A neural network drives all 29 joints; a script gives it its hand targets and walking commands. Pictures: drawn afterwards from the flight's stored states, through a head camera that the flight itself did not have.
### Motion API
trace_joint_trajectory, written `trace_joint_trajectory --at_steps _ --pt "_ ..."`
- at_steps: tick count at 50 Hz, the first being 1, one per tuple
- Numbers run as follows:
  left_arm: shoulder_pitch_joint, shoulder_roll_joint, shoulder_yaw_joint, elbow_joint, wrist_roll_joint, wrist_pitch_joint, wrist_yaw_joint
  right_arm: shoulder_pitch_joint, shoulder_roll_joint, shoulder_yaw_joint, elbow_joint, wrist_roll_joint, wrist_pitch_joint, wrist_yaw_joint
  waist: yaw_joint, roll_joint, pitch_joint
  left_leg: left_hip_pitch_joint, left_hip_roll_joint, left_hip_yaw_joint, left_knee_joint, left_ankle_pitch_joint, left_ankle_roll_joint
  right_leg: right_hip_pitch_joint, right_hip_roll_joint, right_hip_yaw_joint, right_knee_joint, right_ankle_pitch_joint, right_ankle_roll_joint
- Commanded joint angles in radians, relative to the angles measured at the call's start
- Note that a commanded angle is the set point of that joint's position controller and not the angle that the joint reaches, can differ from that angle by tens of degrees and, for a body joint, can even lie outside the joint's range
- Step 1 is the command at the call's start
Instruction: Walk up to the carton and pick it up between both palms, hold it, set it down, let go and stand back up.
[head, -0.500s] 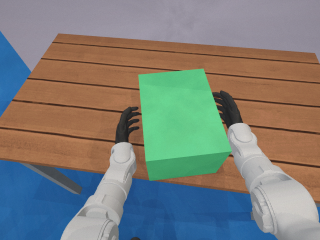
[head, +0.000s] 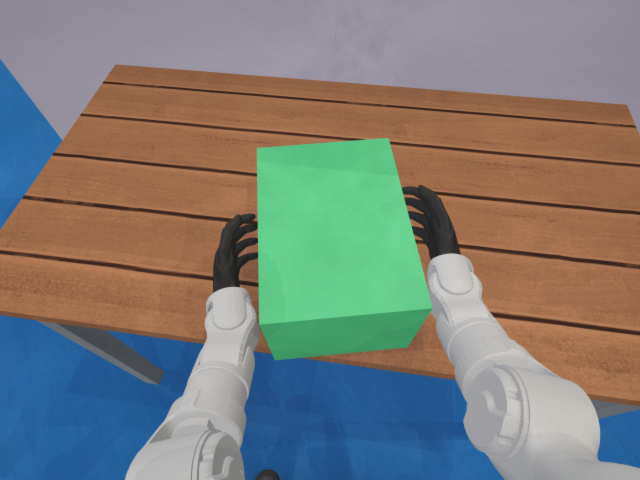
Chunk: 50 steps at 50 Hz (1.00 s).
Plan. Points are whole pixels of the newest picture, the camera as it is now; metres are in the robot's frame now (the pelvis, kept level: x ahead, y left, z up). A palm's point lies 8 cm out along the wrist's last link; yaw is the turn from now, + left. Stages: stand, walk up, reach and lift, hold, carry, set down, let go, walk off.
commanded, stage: reach and lift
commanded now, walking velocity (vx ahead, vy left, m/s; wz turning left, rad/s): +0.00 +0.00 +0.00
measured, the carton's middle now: (332, 248) +0.44 +0.02 -0.01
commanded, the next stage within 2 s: none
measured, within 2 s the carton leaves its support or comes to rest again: leaves its support in 1.54 s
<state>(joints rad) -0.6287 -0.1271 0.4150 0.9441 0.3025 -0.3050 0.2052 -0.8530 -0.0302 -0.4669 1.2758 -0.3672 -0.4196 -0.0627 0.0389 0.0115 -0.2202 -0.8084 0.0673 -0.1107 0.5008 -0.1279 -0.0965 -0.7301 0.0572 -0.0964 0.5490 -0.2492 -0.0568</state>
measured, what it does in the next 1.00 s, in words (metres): stands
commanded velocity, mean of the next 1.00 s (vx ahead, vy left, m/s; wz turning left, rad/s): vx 0.00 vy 0.00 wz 0.00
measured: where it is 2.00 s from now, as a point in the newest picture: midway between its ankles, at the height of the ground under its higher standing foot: outside the picture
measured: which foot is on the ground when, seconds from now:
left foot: down 0.00-1.00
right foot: down 0.00-1.00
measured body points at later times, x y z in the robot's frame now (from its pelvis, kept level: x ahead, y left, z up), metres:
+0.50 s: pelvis +0.00 -0.01 +0.00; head +0.12 -0.01 +0.44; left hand +0.40 +0.15 -0.01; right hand +0.44 -0.12 +0.01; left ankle +0.04 +0.18 -0.72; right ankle -0.02 -0.07 -0.72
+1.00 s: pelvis +0.00 -0.01 +0.00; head +0.12 -0.01 +0.44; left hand +0.40 +0.15 -0.01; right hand +0.44 -0.12 +0.01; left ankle +0.04 +0.18 -0.72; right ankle -0.02 -0.07 -0.72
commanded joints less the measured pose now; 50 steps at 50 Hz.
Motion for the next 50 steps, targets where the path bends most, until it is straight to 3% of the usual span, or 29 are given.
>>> trace_joint_trajectory --at_steps 1,4,6,8,9,11,12,13,16,17,20,22,23,26,29,30,33,35,36,37,38,41,42,43,44,46,48,49,50 --pt "-0.552 -0.525 -0.151 -0.063 0.158 -0.076 -0.136 -0.435 0.53 0.083 -0.068 -0.197 -0.102 0.14 -0.017 -0.071 -0.551 0.425 -0.052 0.195 -0.027 0.212 0.05 0.48 -0.062 0.017 -0.045 0.66 0.136" --pt "-0.567 -0.519 -0.127 -0.061 0.185 -0.091 -0.146 -0.439 0.574 0.087 -0.05 -0.209 -0.105 0.135 0.017 -0.054 -0.571 0.35 -0.057 0.195 -0.052 0.193 0.052 0.548 -0.09 0.053 -0.03 0.729 0.157" --pt "-0.555 -0.533 -0.144 -0.068 0.165 -0.087 -0.142 -0.433 0.557 0.041 -0.024 -0.232 -0.108 0.126 -0.032 -0.069 -0.555 0.408 -0.044 0.176 -0.059 0.239 0.042 0.539 -0.059 0.021 -0.045 0.716 0.137" --pt "-0.563 -0.521 -0.162 -0.109 0.148 -0.08 -0.131 -0.451 0.542 0.049 -0.066 -0.214 -0.107 0.128 -0.022 -0.028 -0.632 0.479 -0.043 0.19 -0.061 0.231 0.039 0.472 -0.051 0.007 -0.076 0.609 0.124" --pt "-0.53 -0.516 -0.126 -0.058 0.17 -0.09 -0.14 -0.412 0.569 0.047 -0.053 -0.241 -0.112 0.124 -0.002 -0.084 -0.579 0.401 -0.053 0.192 -0.058 0.224 0.05 0.537 -0.063 0.027 -0.062 0.692 0.142" --pt "-0.582 -0.489 -0.127 -0.076 0.169 -0.093 -0.142 -0.428 0.547 0.043 -0.047 -0.241 -0.118 0.115 -0.028 -0.064 -0.583 0.367 -0.048 0.188 -0.055 0.215 0.049 0.603 -0.084 0.038 -0.031 0.776 0.155" --pt "-0.582 -0.494 -0.122 -0.08 0.18 -0.09 -0.143 -0.421 0.563 0.045 -0.022 -0.244 -0.113 0.116 -0.024 -0.072 -0.54 0.361 -0.053 0.196 -0.07 0.188 0.053 0.577 -0.072 0.025 -0.039 0.692 0.152" --pt "-0.555 -0.494 -0.109 -0.06 0.17 -0.088 -0.151 -0.416 0.601 0.069 -0.037 -0.237 -0.111 0.117 -0.015 -0.107 -0.552 0.363 -0.057 0.203 -0.073 0.204 0.056 0.605 -0.08 0.047 -0.031 0.782 0.168" --pt "-0.506 -0.522 -0.102 -0.055 0.186 -0.087 -0.151 -0.399 0.59 0.063 -0.045 -0.249 -0.128 0.118 0.02 -0.067 -0.564 0.33 -0.061 0.207 -0.091 0.221 0.056 0.637 -0.085 0.048 -0.042 0.789 0.163" --pt "-0.531 -0.537 -0.135 -0.067 0.17 -0.091 -0.15 -0.407 0.591 0.072 -0.045 -0.243 -0.129 0.11 -0.019 -0.096 -0.583 0.349 -0.051 0.206 -0.083 0.235 0.05 0.64 -0.075 0.039 -0.038 0.848 0.16" --pt "-0.525 -0.511 -0.11 -0.045 0.185 -0.092 -0.15 -0.412 0.586 0.078 -0.031 -0.234 -0.135 0.112 0.002 -0.073 -0.553 0.327 -0.055 0.202 -0.1 0.198 0.061 0.634 -0.085 0.052 -0.039 0.779 0.157" --pt "-0.562 -0.511 -0.141 -0.051 0.167 -0.096 -0.151 -0.376 0.59 0.057 0.003 -0.254 -0.132 0.106 -0.054 -0.066 -0.546 0.343 -0.052 0.191 -0.091 0.212 0.051 0.609 -0.08 0.04 -0.041 0.807 0.154" --pt "-0.545 -0.52 -0.109 -0.028 0.168 -0.088 -0.156 -0.41 0.592 0.062 -0.036 -0.265 -0.131 0.103 -0.022 -0.115 -0.538 0.346 -0.061 0.199 -0.092 0.206 0.062 0.622 -0.072 0.037 -0.053 0.777 0.159" --pt "-0.568 -0.547 -0.129 -0.059 0.181 -0.101 -0.141 -0.416 0.572 0.037 0.006 -0.264 -0.147 0.107 -0.033 -0.044 -0.591 0.374 -0.05 0.19 -0.066 0.247 0.037 0.556 -0.063 0.027 -0.043 0.769 0.145" --pt "-0.518 -0.492 -0.097 -0.041 0.189 -0.099 -0.147 -0.388 0.597 0.076 -0.016 -0.24 -0.146 0.11 0.008 -0.091 -0.541 0.305 -0.062 0.204 -0.094 0.199 0.065 0.653 -0.086 0.06 -0.033 0.783 0.161" --pt "-0.56 -0.509 -0.116 -0.032 0.175 -0.099 -0.152 -0.413 0.574 0.037 -0.007 -0.27 -0.144 0.107 -0.029 -0.091 -0.581 0.338 -0.054 0.201 -0.091 0.186 0.056 0.615 -0.078 0.036 -0.044 0.746 0.163" --pt "-0.496 -0.52 -0.145 -0.066 0.167 -0.1 -0.144 -0.386 0.59 0.087 -0.005 -0.23 -0.149 0.107 0.003 -0.068 -0.571 0.336 -0.054 0.205 -0.099 0.235 0.058 0.637 -0.078 0.048 -0.05 0.798 0.151" --pt "-0.544 -0.498 -0.106 -0.028 0.176 -0.099 -0.147 -0.374 0.58 0.065 0.023 -0.252 -0.142 0.099 -0.033 -0.099 -0.543 0.353 -0.055 0.196 -0.099 0.216 0.051 0.631 -0.075 0.038 -0.052 0.805 0.161" --pt "-0.503 -0.522 -0.121 -0.027 0.177 -0.102 -0.147 -0.357 0.591 0.081 0.012 -0.25 -0.147 0.099 -0.01 -0.078 -0.577 0.327 -0.061 0.206 -0.091 0.248 0.058 0.643 -0.075 0.048 -0.048 0.849 0.158" --pt "-0.518 -0.529 -0.134 -0.022 0.174 -0.096 -0.151 -0.391 0.573 0.087 0.023 -0.225 -0.151 0.098 -0.035 -0.082 -0.576 0.333 -0.052 0.197 -0.091 0.249 0.051 0.63 -0.068 0.032 -0.044 0.862 0.158" --pt "-0.51 -0.536 -0.13 -0.03 0.175 -0.102 -0.147 -0.383 0.593 0.097 -0.005 -0.228 -0.153 0.1 0.002 -0.061 -0.588 0.32 -0.058 0.202 -0.088 0.274 0.05 0.645 -0.085 0.055 -0.036 0.891 0.167" --pt "-0.521 -0.536 -0.12 -0.004 0.174 -0.107 -0.146 -0.372 0.599 0.09 0.042 -0.243 -0.152 0.098 -0.022 -0.082 -0.554 0.282 -0.061 0.197 -0.089 0.211 0.055 0.636 -0.073 0.042 -0.037 0.805 0.163" --pt "-0.524 -0.53 -0.106 -0.018 0.172 -0.108 -0.149 -0.397 0.62 0.118 0.01 -0.237 -0.158 0.1 0.034 -0.113 -0.54 0.28 -0.06 0.215 -0.082 0.194 0.063 0.637 -0.086 0.054 -0.037 0.803 0.164" --pt "-0.504 -0.53 -0.121 -0.003 0.185 -0.099 -0.148 -0.364 0.604 0.109 0.043 -0.237 -0.148 0.101 -0.003 -0.077 -0.555 0.292 -0.058 0.208 -0.083 0.22 0.057 0.632 -0.081 0.05 -0.035 0.851 0.161" --pt "-0.541 -0.527 -0.128 -0.028 0.174 -0.102 -0.144 -0.406 0.596 0.09 0.012 -0.229 -0.157 0.099 0.013 -0.067 -0.568 0.302 -0.051 0.199 -0.092 0.214 0.056 0.629 -0.08 0.044 -0.043 0.78 0.16" --pt "-0.518 -0.548 -0.138 -0.02 0.185 -0.111 -0.147 -0.336 0.595 0.082 0.079 -0.243 -0.163 0.093 -0.028 -0.059 -0.536 0.303 -0.053 0.186 -0.083 0.235 0.048 0.624 -0.072 0.041 -0.042 0.827 0.154" --pt "-0.537 -0.542 -0.134 -0.033 0.174 -0.121 -0.154 -0.373 0.644 0.133 0.031 -0.223 -0.176 0.096 0.026 -0.077 -0.562 0.251 -0.068 0.212 -0.098 0.231 0.062 0.702 -0.085 0.055 -0.034 0.864 0.166" --pt "-0.551 -0.548 -0.152 -0.01 0.16 -0.112 -0.15 -0.414 0.618 0.118 0.011 -0.23 -0.182 0.089 -0.015 -0.107 -0.58 0.267 -0.075 0.211 -0.098 0.203 0.058 0.692 -0.073 0.037 -0.046 0.855 0.17" --pt "-0.562 -0.569 -0.154 -0.033 0.172 -0.123 -0.144 -0.392 0.616 0.138 0.036 -0.238 -0.19 0.09 0.0 -0.076 -0.594 0.335 -0.06 0.193 -0.086 0.28 0.047 0.644 -0.059 0.021 -0.035 0.863 0.159"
